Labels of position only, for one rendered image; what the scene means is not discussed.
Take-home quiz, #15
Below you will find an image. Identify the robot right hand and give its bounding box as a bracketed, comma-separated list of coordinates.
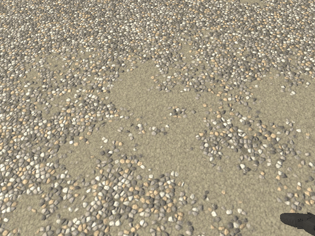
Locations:
[280, 212, 315, 236]

